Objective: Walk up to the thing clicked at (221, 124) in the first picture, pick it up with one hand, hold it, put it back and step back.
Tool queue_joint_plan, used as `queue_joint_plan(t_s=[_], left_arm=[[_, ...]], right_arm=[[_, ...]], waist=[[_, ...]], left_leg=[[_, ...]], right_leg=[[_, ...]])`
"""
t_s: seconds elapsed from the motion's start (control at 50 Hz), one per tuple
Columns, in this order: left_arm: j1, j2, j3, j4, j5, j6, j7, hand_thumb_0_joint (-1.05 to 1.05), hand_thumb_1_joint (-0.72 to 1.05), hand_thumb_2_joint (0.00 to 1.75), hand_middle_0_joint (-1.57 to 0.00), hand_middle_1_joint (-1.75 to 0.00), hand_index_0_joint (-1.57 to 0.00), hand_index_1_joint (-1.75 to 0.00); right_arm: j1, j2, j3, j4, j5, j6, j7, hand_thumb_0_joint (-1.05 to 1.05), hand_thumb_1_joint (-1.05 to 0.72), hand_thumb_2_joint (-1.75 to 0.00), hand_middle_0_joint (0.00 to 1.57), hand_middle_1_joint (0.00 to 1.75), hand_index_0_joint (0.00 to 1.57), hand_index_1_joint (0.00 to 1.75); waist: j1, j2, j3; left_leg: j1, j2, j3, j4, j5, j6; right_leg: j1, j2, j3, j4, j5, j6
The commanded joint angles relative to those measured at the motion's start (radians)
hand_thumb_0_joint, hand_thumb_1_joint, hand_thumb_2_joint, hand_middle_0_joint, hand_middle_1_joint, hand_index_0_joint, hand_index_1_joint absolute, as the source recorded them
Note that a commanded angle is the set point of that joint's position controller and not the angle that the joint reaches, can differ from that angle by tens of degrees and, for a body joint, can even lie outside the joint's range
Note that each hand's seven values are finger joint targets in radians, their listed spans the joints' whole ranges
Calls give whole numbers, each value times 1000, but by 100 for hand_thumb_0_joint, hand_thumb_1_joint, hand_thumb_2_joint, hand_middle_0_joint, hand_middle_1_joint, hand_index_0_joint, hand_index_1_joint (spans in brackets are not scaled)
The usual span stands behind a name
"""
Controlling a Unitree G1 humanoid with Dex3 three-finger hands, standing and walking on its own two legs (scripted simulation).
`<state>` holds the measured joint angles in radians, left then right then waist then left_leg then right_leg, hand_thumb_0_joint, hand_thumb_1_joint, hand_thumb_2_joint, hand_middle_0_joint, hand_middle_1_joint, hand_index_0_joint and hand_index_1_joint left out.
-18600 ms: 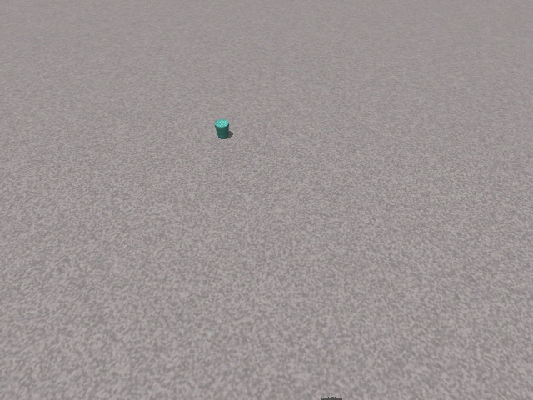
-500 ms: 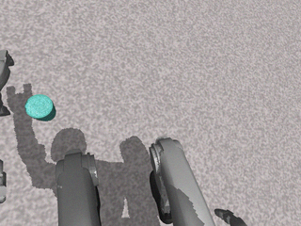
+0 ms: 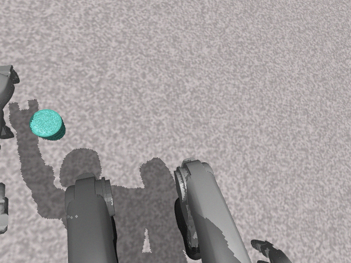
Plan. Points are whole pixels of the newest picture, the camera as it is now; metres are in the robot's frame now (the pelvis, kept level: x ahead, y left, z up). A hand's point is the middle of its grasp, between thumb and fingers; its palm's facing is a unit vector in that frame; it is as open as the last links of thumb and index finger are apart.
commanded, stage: withdraw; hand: left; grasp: from above
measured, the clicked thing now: (50, 127) +0.50 +0.29 -0.35
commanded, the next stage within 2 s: none
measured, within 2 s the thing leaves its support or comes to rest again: neither
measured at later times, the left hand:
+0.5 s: hand (5, 112) +0.47 +0.31 -0.12, palm faces -0.49 -0.06 -0.87, open 13.3 cm
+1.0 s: hand (10, 108) +0.48 +0.30 -0.12, palm faces -0.43 -0.05 -0.90, open 13.3 cm
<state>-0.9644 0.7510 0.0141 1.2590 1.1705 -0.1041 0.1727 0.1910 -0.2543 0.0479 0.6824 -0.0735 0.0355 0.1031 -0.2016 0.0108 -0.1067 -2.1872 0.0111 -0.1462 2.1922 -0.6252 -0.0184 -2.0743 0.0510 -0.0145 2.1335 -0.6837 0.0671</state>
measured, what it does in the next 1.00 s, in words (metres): stands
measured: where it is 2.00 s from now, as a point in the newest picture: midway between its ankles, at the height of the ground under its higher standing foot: (151, 246)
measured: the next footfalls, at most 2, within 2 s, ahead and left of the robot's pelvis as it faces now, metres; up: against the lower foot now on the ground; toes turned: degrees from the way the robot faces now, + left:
none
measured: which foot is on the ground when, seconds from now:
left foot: down 0.00-1.00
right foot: down 0.00-1.00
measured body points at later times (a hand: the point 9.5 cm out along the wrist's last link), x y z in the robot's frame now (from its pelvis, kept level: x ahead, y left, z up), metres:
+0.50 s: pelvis +0.00 +0.00 +0.01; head +0.22 +0.07 +0.40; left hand +0.49 +0.31 -0.07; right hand +0.06 -0.26 -0.10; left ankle +0.09 +0.13 -0.36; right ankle +0.10 -0.14 -0.36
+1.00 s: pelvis +0.00 +0.00 +0.00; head +0.22 +0.07 +0.39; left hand +0.50 +0.30 -0.07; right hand +0.06 -0.27 -0.10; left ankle +0.09 +0.13 -0.36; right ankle +0.10 -0.14 -0.36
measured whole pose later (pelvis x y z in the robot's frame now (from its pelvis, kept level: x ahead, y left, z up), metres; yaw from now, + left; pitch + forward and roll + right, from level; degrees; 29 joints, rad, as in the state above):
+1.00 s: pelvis +0.00 +0.00 +0.00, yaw +0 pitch +35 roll -8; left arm -0.96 0.73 0.04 1.26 1.21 -0.15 0.19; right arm 0.19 -0.26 0.06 0.68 -0.08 0.02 0.10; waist -0.22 0.01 -0.11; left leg -2.19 0.01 -0.15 2.19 -0.62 -0.02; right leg -2.07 0.05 -0.02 2.13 -0.68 0.06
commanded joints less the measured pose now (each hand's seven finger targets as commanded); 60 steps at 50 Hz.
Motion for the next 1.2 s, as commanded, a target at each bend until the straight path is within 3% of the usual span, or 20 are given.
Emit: queue_joint_plan(t_s=[0.0,0.02,0.06,0.1,0.12,0.2,0.28,0.36,0.4,0.5,0.6,0.64,0.7,0.76,0.84,0.94,1.0,1.08,1.12,1.18], left_arm=[[-338,183,9,-161,-28,-40,6,0,-38,85,-18,-89,-20,-87],[-375,196,14,-184,-23,-54,14,0,-39,86,-16,-91,-18,-89],[-419,269,59,-215,4,-73,46,0,-40,87,-17,-91,-18,-89],[-452,303,84,-240,23,-77,80,0,-41,88,-17,-90,-18,-89],[-420,297,89,-182,37,-68,89,0,-42,89,-17,-91,-18,-89],[-405,328,113,-191,42,-31,111,0,-43,90,-16,-91,-17,-90],[-328,238,59,-162,12,12,62,0,-39,87,-19,-87,-20,-86],[-267,140,1,-135,-27,16,-7,0,-35,83,-21,-85,-23,-84],[-263,133,-7,-121,-37,0,-21,0,-35,83,-21,-85,-23,-84],[-377,249,50,-229,0,-67,25,0,-36,83,-21,-86,-22,-85],[-415,316,115,-282,37,-58,97,0,-41,88,-17,-89,-18,-88],[-378,232,65,-218,33,-27,97,0,-41,88,-18,-88,-18,-87],[-350,167,22,-128,8,0,73,0,-39,87,-19,-88,-20,-87],[-314,137,-6,-83,0,4,39,0,-34,83,-23,-84,-24,-83],[-360,195,11,-108,5,-24,27,0,-36,84,-20,-87,-21,-85],[-423,322,97,-220,32,-45,68,0,-38,85,-19,-87,-21,-85],[-411,338,117,-231,38,-28,73,0,-39,86,-19,-86,-20,-85],[-345,226,47,-160,2,-2,36,0,-37,85,-21,-85,-21,-84],[-289,196,24,-127,-10,3,5,0,-37,84,-20,-86,-21,-84],[-270,116,-21,-142,-36,-7,-25,0,-36,83,-20,-86,-22,-84]], right_arm=[[202,-234,-80,-7,4,-17,-10,0,-91,-90,20,30,20,30],[201,-233,-78,-1,1,-18,-11,0,-90,-90,20,30,20,30],[201,-234,-74,-2,-3,-23,-11,0,-91,-90,20,30,20,30],[199,-237,-70,-8,-4,-24,-9,0,-91,-90,20,30,20,30],[201,-237,-72,-6,-5,-25,-8,0,-91,-90,20,30,20,30],[198,-234,-68,-21,-7,-19,-10,0,-91,-90,20,30,20,30],[207,-232,-80,-22,5,-10,-11,0,-91,-90,20,30,20,30],[204,-233,-86,-24,13,-5,-9,0,-90,-90,20,30,20,30],[195,-233,-82,-30,15,-7,-10,0,-91,-90,20,30,20,30],[191,-228,-71,-16,5,-15,-9,0,-91,-90,20,30,20,30],[190,-241,-85,-28,2,-16,-8,0,-91,-90,20,30,20,30],[196,-226,-78,-23,0,-14,-6,0,-91,-90,20,30,20,30],[200,-230,-81,-8,2,-16,-9,0,-91,-90,20,30,20,30],[198,-230,-79,-7,1,-17,-9,0,-91,-90,20,30,20,30],[187,-236,-72,-10,2,-23,-13,0,-91,-90,20,30,20,30],[193,-239,-70,-21,-1,-25,-11,0,-91,-90,20,30,20,30],[200,-243,-77,-30,2,-17,-13,0,-91,-90,20,30,20,30],[211,-230,-77,-24,4,-9,-14,0,-91,-90,20,30,20,30],[208,-233,-82,-23,7,-9,-14,0,-91,-90,20,30,20,30],[202,-232,-85,-26,13,-11,-13,0,-91,-90,20,30,20,30]], waist=[[-34,213,-587],[-36,229,-602],[-17,278,-660],[2,324,-719],[-5,327,-688],[10,331,-753],[2,322,-710],[-21,223,-594],[-31,181,-553],[0,255,-645],[17,364,-778],[-6,328,-727],[-28,284,-628],[-30,215,-592],[-27,222,-581],[10,326,-742],[15,345,-786],[-20,270,-649],[-15,228,-602],[-18,199,-586]], left_leg=[[515,-1,80,-232,72,44],[520,-2,87,-215,93,43],[564,-3,87,-218,111,36],[619,-3,89,-235,117,30],[621,-2,88,-236,109,29],[635,-6,106,-248,113,37],[636,-3,84,-283,106,38],[549,-1,71,-284,79,45],[510,-1,79,-265,72,50],[551,-6,96,-236,112,41],[700,-1,85,-277,131,27],[671,-1,92,-280,131,35],[605,0,81,-284,74,40],[532,-5,85,-267,55,46],[521,-4,83,-250,43,44],[630,-6,93,-251,121,32],[676,-3,87,-267,149,33],[565,-7,102,-270,68,46],[539,-4,86,-286,30,48],[540,-1,79,-282,51,46]], right_leg=[[231,12,-112,-224,160,-102],[238,11,-109,-221,181,-101],[238,9,-108,-203,191,-104],[235,10,-111,-200,190,-109],[219,8,-112,-199,184,-107],[271,12,-106,-231,186,-106],[262,10,-113,-236,182,-107],[244,11,-112,-246,169,-103],[254,12,-107,-259,161,-100],[262,12,-97,-234,186,-102],[266,5,-106,-228,203,-106],[269,8,-107,-250,206,-104],[220,7,-111,-254,163,-104],[238,13,-110,-257,145,-105],[217,11,-106,-238,131,-103],[268,8,-104,-214,193,-106],[278,7,-108,-216,215,-106],[269,13,-103,-270,151,-101],[257,13,-107,-271,118,-103],[254,14,-107,-264,141,-104]])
